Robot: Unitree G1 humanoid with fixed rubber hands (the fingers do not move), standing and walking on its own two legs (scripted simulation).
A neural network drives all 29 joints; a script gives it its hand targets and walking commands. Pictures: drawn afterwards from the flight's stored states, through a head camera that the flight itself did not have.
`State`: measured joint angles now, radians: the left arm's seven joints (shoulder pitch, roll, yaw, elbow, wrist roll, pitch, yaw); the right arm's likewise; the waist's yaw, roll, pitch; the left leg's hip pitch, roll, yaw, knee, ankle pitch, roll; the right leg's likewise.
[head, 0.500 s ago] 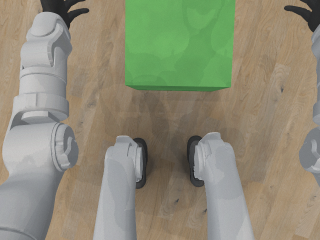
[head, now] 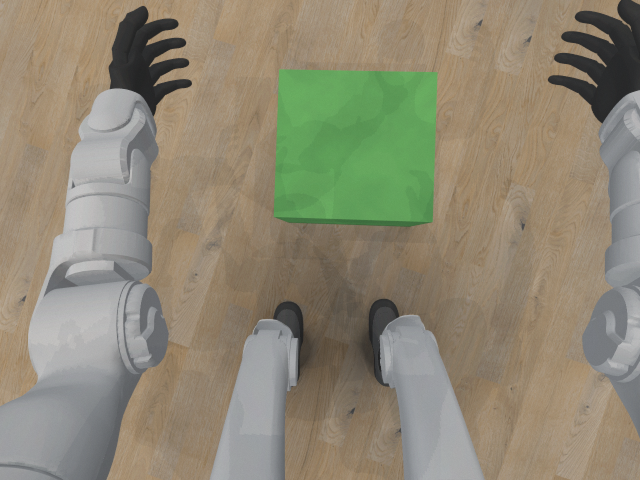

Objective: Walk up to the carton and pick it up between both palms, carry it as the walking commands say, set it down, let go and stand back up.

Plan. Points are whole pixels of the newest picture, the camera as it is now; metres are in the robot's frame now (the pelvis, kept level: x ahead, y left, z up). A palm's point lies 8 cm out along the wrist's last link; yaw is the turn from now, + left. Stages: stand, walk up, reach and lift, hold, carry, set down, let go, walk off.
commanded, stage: set down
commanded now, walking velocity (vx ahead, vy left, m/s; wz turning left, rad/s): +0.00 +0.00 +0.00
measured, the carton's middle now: (352, 158) +0.54 -0.04 -0.52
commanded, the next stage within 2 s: let go in 0.06 s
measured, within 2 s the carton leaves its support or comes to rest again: neither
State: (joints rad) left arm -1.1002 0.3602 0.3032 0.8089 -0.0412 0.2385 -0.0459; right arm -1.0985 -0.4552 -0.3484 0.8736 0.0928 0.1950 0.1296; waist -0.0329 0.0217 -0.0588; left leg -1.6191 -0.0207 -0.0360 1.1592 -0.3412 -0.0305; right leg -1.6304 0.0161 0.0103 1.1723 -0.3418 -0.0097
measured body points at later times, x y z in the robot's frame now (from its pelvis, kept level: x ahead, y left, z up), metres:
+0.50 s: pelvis +0.04 +0.00 +0.07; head +0.29 -0.01 +0.45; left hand +0.44 +0.22 -0.04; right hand +0.42 -0.28 -0.03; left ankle +0.07 +0.13 -0.60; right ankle +0.07 -0.11 -0.60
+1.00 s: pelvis +0.08 +0.01 +0.14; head +0.14 +0.01 +0.59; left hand +0.27 +0.23 +0.06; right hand +0.26 -0.23 +0.06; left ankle +0.07 +0.13 -0.60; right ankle +0.07 -0.11 -0.60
